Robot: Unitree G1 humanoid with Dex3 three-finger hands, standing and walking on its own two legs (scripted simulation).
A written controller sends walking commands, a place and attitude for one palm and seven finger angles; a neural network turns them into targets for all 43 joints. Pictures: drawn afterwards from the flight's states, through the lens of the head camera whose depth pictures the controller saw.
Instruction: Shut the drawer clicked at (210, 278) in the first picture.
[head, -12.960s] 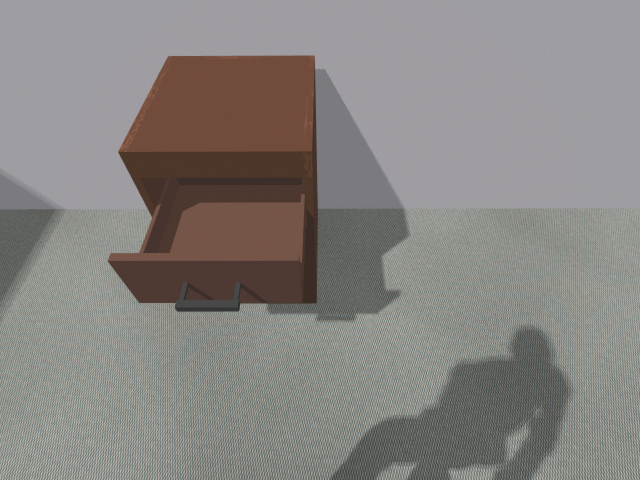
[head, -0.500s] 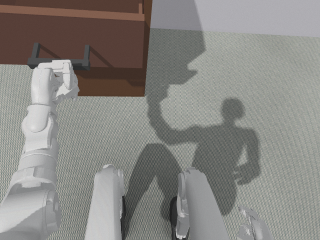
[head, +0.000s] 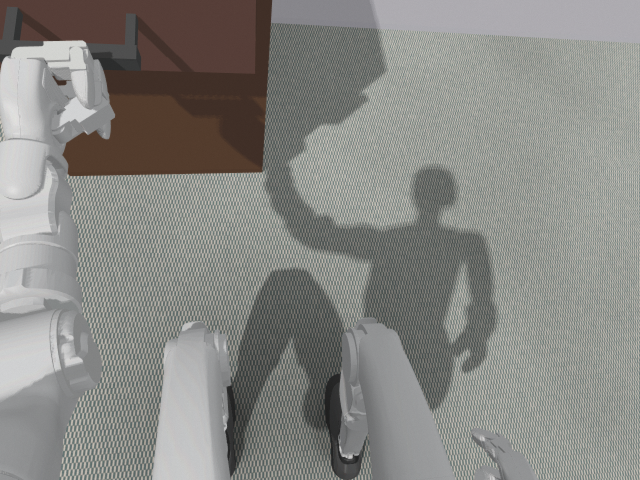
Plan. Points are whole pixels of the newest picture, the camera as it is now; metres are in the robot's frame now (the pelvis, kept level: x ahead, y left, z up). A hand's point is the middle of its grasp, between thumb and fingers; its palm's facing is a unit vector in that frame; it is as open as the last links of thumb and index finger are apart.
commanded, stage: push the drawer shut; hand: left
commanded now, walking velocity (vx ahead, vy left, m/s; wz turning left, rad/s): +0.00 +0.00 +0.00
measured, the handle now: (73, 39) +0.59 +0.26 +0.02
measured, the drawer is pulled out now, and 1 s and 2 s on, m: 0.06 0.00 0.00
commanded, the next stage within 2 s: pull the fist back off the drawer in 0.88 s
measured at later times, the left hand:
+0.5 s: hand (101, 51) +0.58 +0.24 +0.02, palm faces +0.06 -1.00 -0.05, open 2.8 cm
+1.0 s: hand (89, 45) +0.59 +0.25 +0.02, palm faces +0.06 -0.99 -0.08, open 3.0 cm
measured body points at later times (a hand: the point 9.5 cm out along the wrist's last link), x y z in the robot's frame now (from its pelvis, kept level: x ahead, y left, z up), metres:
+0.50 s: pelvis +0.00 +0.01 -0.01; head +0.23 +0.07 +0.36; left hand +0.57 +0.29 +0.02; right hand +0.03 -0.26 -0.11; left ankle +0.08 +0.13 -0.47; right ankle +0.07 -0.13 -0.47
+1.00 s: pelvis -0.02 +0.01 -0.02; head +0.22 +0.08 +0.35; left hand +0.58 +0.30 +0.03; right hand +0.00 -0.26 -0.11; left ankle +0.08 +0.13 -0.47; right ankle +0.07 -0.13 -0.47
